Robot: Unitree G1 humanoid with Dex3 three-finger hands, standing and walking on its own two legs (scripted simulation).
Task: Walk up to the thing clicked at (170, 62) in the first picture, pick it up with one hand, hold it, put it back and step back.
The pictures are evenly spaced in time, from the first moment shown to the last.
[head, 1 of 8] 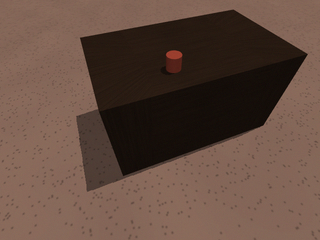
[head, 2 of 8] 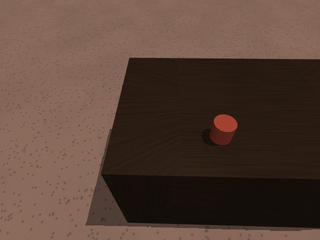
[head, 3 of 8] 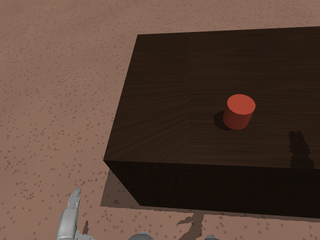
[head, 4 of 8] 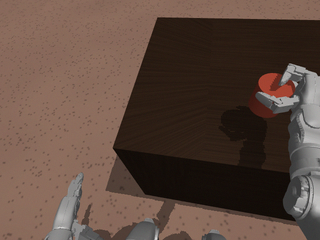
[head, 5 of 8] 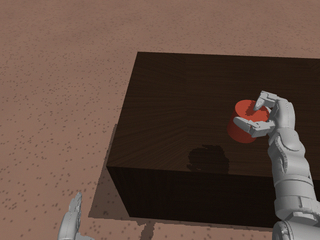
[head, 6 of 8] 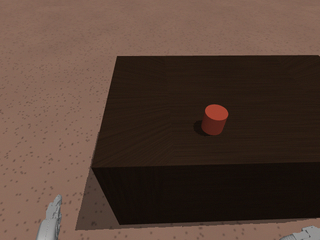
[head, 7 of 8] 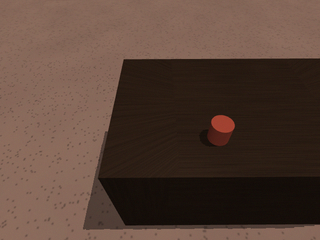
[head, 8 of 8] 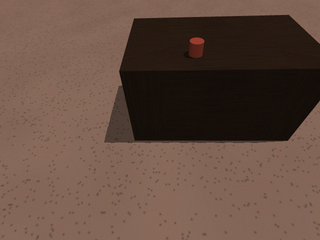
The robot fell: no
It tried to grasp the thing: yes
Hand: right
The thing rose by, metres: 0.23
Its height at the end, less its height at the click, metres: +0.00
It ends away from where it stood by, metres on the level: 0.00
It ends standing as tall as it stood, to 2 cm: yes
